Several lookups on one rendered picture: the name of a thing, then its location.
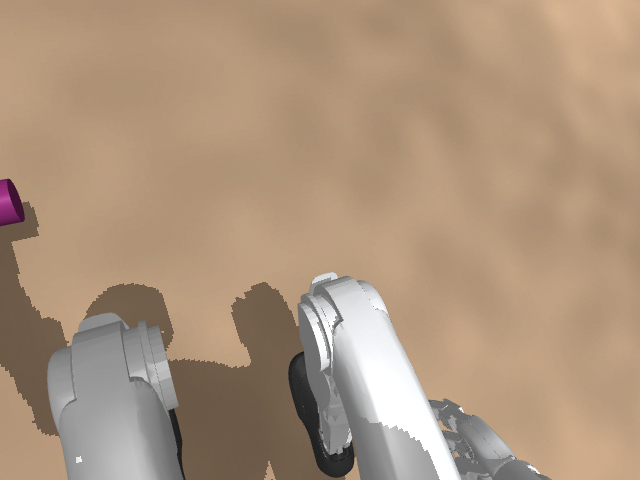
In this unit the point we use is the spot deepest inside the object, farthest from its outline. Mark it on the left robot foot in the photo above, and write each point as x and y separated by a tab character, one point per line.
178	438

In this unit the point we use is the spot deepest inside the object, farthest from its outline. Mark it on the right robot hand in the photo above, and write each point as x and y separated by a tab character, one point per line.
482	452

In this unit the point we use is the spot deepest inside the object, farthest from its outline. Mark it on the right robot foot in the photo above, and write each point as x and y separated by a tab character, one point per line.
335	465

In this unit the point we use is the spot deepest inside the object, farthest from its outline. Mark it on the right robot arm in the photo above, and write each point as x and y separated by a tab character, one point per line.
519	470

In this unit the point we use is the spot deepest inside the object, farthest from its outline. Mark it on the can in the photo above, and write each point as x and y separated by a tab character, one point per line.
11	209

